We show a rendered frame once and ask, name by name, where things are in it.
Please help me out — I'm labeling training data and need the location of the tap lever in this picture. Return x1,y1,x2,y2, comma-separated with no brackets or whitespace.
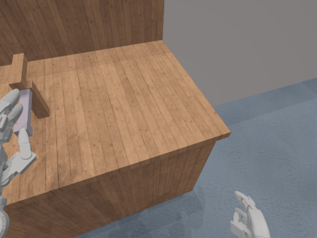
13,89,33,137

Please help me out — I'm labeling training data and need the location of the left robot hand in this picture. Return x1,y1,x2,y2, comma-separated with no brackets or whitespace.
0,89,37,196

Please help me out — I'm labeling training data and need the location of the counter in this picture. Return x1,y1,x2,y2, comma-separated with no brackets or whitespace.
0,0,231,238

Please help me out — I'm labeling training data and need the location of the right robot hand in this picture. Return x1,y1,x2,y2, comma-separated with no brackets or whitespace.
230,191,271,238

